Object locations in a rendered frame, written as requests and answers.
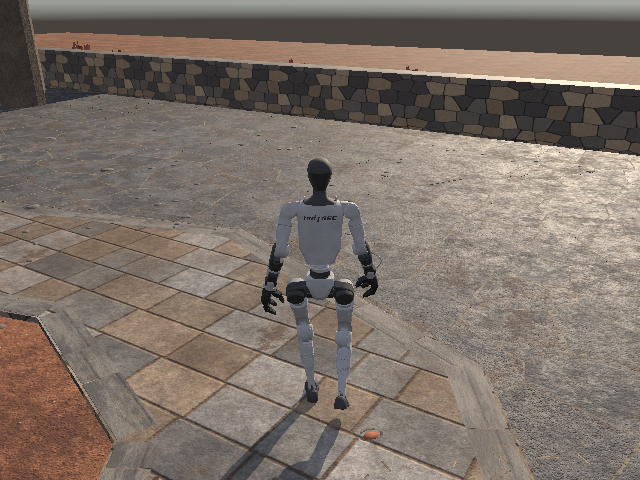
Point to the robot left upper arm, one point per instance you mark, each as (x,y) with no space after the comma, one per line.
(288,211)

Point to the left robot thigh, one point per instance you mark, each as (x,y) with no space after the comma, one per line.
(296,296)

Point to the left robot forearm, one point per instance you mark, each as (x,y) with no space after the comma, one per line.
(273,271)

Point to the left robot hand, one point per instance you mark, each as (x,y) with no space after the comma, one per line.
(266,299)

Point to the right robot forearm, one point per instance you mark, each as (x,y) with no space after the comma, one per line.
(367,263)

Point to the right robot foot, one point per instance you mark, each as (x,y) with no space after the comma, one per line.
(341,402)

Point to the robot right upper arm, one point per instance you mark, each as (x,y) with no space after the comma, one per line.
(351,211)

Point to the right robot hand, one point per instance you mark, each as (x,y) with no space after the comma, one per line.
(366,282)

